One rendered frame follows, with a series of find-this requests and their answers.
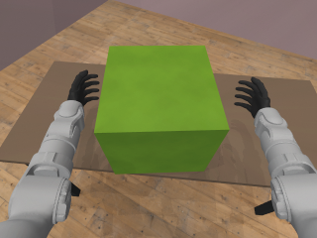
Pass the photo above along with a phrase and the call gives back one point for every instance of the left robot upper arm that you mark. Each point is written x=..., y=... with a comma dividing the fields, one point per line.
x=39, y=203

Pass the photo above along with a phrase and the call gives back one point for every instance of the robot left hand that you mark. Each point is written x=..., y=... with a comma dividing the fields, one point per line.
x=78, y=91

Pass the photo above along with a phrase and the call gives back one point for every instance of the table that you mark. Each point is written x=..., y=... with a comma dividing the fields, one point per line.
x=239, y=159

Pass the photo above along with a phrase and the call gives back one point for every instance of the robot right forearm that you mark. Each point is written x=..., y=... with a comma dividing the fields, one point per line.
x=283, y=154

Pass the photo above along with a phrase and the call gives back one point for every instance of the robot left forearm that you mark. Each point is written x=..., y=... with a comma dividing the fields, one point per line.
x=55, y=156

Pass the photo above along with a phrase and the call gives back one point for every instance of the robot right hand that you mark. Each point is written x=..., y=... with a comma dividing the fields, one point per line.
x=259, y=96

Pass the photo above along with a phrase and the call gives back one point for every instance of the right robot upper arm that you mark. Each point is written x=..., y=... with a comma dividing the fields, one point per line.
x=294, y=199

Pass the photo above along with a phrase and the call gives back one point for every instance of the carton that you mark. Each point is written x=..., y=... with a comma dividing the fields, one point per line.
x=160, y=110

